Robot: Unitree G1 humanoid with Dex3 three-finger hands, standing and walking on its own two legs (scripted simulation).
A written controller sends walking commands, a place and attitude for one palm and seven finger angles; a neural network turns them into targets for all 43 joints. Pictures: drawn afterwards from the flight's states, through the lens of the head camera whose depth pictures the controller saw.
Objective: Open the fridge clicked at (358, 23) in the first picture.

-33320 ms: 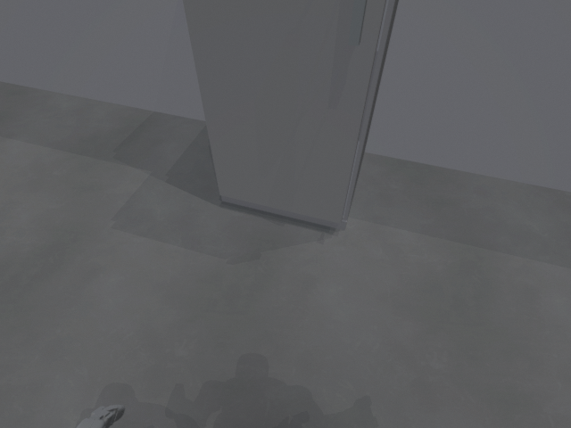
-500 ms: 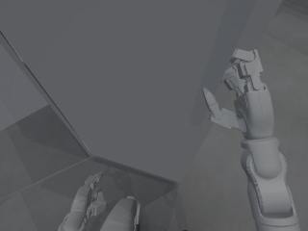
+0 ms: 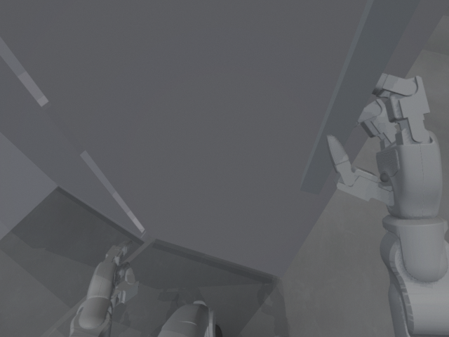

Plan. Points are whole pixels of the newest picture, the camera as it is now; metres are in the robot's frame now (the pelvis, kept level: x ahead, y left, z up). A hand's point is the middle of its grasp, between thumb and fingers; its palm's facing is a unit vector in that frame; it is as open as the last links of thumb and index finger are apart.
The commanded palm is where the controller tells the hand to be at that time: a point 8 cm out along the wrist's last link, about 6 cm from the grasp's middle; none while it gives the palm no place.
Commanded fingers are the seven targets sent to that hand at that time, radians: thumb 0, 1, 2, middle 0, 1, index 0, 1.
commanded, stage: walk backward, drawing the door open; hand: right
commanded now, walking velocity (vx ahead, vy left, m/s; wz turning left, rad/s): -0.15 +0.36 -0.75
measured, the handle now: (352, 78) +0.35 -0.10 +0.28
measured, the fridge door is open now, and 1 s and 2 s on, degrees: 77 78 75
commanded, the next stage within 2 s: stop walking and hold the door back in 0.12 s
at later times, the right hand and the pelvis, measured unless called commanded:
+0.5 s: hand (306, 240) +0.20 -0.06 +0.21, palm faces +0.42 +0.87 -0.27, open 8.2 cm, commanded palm +0.19 -0.13 +0.19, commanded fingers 0.00 -0.90 -0.90 0.45 1.40 0.45 1.40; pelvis -0.08 +0.20 +0.01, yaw -16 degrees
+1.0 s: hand (338, 179) +0.27 -0.09 +0.22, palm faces +0.39 +0.90 -0.20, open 7.4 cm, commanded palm +0.22 -0.15 +0.19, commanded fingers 0.00 -0.90 -0.90 0.45 1.40 0.45 1.40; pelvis -0.14 +0.17 +0.00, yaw -16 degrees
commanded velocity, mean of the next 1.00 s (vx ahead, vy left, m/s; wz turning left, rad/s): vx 0.12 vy -0.04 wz -0.14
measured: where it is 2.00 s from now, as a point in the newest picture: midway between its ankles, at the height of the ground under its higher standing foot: outside the picture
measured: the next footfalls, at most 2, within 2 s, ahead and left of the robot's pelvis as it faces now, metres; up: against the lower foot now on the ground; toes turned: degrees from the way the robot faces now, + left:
left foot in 0.30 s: +0.03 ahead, +0.31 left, +0.00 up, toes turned -10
right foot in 0.74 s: -0.13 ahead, +0.03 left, +0.00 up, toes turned -22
